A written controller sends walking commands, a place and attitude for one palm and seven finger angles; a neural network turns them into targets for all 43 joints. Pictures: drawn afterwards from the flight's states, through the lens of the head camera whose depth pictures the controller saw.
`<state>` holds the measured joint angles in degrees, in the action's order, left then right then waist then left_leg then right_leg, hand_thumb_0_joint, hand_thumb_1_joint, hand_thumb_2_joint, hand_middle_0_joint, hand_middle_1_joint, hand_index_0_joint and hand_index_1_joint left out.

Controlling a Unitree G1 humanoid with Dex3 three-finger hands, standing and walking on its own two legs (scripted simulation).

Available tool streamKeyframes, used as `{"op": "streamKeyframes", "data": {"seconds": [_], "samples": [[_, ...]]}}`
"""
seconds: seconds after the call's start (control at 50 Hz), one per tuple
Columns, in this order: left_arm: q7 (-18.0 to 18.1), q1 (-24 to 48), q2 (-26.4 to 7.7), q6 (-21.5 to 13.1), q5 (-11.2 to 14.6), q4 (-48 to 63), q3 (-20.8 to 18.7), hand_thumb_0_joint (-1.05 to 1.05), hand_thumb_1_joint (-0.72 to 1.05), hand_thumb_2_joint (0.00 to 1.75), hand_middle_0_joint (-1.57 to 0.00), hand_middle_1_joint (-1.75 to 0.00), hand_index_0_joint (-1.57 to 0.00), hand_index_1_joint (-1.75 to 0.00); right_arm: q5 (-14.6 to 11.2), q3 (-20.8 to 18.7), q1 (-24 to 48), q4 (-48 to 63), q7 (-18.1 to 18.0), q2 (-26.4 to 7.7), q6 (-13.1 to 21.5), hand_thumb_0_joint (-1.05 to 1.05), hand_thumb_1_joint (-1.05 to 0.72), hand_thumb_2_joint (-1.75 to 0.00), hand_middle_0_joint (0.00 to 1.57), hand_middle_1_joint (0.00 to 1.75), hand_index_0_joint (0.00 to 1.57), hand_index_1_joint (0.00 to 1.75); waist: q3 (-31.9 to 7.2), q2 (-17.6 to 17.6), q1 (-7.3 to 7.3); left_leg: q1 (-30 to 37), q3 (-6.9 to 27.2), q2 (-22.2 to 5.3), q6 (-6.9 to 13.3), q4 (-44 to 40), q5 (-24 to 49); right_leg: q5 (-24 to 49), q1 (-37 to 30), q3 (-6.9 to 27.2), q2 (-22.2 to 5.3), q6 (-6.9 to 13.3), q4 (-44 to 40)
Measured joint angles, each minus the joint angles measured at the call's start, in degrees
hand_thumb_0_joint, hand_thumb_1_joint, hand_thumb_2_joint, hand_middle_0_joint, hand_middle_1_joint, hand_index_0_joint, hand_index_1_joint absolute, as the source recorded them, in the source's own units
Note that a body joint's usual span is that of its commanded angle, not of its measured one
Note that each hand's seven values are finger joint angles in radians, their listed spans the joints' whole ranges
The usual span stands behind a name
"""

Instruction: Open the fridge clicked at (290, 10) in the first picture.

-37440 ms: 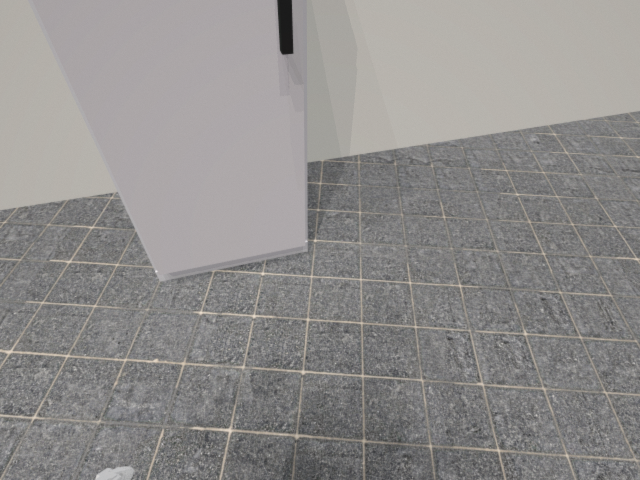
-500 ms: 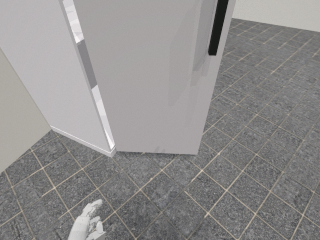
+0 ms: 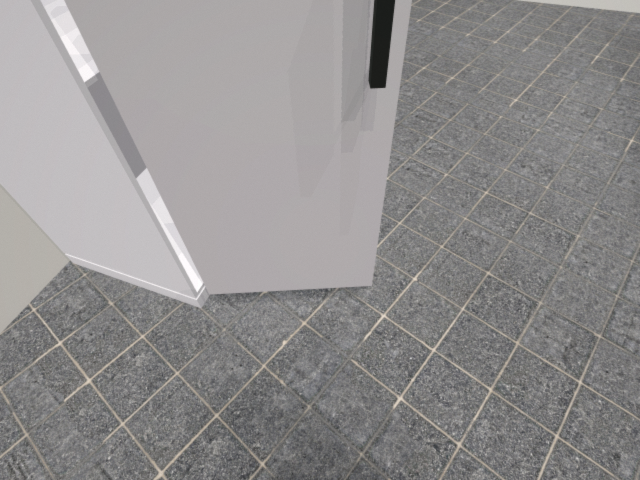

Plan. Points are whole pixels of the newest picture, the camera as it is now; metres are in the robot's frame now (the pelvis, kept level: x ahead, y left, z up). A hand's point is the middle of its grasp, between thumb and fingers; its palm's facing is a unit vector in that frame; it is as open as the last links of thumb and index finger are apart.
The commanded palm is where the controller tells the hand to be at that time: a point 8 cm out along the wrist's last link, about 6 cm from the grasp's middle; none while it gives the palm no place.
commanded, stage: let the arm hang, fingers relaxed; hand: right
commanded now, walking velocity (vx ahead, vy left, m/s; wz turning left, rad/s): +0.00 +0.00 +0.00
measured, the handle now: out of the picture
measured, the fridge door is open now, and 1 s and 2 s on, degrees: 67 67 67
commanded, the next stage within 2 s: look to check the result in 0.68 s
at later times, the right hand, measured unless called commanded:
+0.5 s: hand out of the picture +0.07 -0.23 -0.16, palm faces -0.04 +0.97 -0.25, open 7.3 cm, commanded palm none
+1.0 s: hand out of the picture +0.03 -0.23 -0.16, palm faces -0.04 +0.97 -0.24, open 7.3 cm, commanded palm none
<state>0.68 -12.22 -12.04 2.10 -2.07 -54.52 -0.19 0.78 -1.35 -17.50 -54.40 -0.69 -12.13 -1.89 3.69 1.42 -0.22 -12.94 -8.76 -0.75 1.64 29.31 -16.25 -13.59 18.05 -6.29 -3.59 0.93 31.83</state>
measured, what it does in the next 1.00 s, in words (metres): stands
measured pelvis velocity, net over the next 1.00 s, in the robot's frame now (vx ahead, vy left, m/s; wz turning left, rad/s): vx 0.01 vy -0.03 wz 0.03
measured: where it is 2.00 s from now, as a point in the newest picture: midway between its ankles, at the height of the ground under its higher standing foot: outside the picture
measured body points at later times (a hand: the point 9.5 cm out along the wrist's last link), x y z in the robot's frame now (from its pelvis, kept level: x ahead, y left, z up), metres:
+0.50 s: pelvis +0.00 -0.03 +0.01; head +0.00 -0.02 +0.46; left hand +0.02 +0.23 -0.14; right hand +0.07 -0.28 -0.14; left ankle +0.00 +0.10 -0.73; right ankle +0.04 -0.11 -0.73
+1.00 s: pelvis +0.01 -0.03 +0.01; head +0.02 -0.02 +0.46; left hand +0.03 +0.23 -0.14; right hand +0.04 -0.28 -0.14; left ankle +0.00 +0.10 -0.73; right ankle +0.04 -0.11 -0.73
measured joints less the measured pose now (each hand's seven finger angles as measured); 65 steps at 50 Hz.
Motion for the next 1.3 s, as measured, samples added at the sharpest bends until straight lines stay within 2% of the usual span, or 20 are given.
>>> {"op": "streamKeyframes", "data": {"seconds": [0.12,0.24,0.44,0.6,1.0,1.3], "samples": [[0.29,-0.12,-0.37,-0.40,0.59,-3.76,-0.55,0.01,0.91,0.90,-0.20,-0.30,-0.20,-0.30,0.11,0.63,-0.41,-6.57,0.25,-0.72,0.51,-0.01,-0.95,-0.90,0.20,0.30,0.21,0.30,-0.94,-2.48,0.09,2.65,0.88,-0.01,-0.70,-4.32,2.26,1.23,-2.65,-1.01,0.43,0.67,-3.46],[0.13,0.20,-0.62,-0.97,0.71,-6.81,-0.48,0.01,0.91,0.90,-0.20,-0.30,-0.20,-0.30,0.03,0.81,2.18,-9.21,0.08,-1.36,1.41,0.00,-0.92,-0.90,0.20,0.30,0.20,0.30,-1.90,-3.49,0.19,4.07,1.76,-0.75,-1.37,-6.21,3.38,2.54,-4.90,-2.04,1.40,1.33,-6.52],[0.02,0.20,-0.78,-1.59,0.52,-9.67,-0.36,0.00,0.91,0.90,-0.20,-0.30,-0.20,-0.30,-0.02,0.99,7.05,-9.65,-0.02,-1.26,2.15,0.00,-0.91,-0.90,0.20,0.30,0.20,0.30,-2.79,-2.62,1.13,4.57,2.62,-1.69,-2.09,-7.14,4.06,3.81,-6.53,-3.00,2.54,2.00,-9.35],[0.13,-0.24,-0.77,-1.90,0.56,-10.74,-0.33,0.00,0.91,0.90,-0.20,-0.30,-0.20,-0.30,-0.03,1.17,8.05,-9.78,0.11,-0.21,2.20,0.00,-0.91,-0.90,0.20,0.30,0.20,0.30,-2.42,-1.80,1.51,4.79,2.89,-2.06,-2.41,-7.61,4.27,4.23,-7.10,-3.28,3.00,2.27,-10.44],[0.21,1.76,-0.94,-1.96,0.83,-10.60,-0.55,0.00,0.91,0.90,-0.20,-0.30,-0.20,-0.30,0.07,0.99,5.49,-11.87,0.02,-0.70,1.92,0.00,-0.91,-0.90,0.20,0.30,0.20,0.30,-1.10,-2.08,0.71,5.22,3.00,-1.90,-2.39,-8.49,4.46,4.25,-7.47,-3.36,2.94,2.18,-11.05],[0.02,3.95,-2.97,-2.16,0.91,-10.67,-0.59,0.00,0.91,0.90,-0.20,-0.30,-0.20,-0.30,0.02,1.06,7.89,-11.40,0.30,-2.26,2.49,0.00,-0.91,-0.90,0.20,0.30,0.20,0.30,-1.42,-1.68,0.76,6.18,2.64,-1.47,-2.04,-9.74,4.55,4.31,-8.11,-2.98,2.67,1.68,-11.85]]}}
